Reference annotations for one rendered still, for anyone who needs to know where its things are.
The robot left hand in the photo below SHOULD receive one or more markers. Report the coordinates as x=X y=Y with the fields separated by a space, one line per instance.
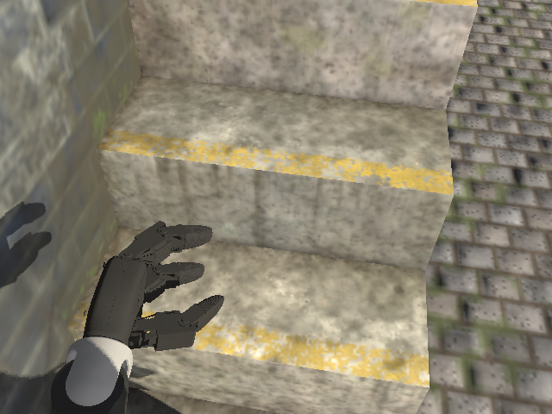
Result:
x=136 y=276

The left robot forearm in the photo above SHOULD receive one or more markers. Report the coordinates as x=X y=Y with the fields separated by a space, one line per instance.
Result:
x=95 y=378

